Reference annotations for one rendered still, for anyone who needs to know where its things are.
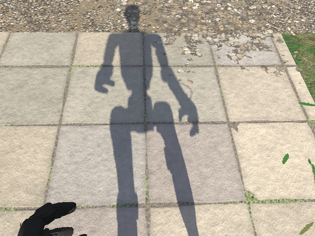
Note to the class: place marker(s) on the robot left hand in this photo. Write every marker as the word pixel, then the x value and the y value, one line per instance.
pixel 34 225

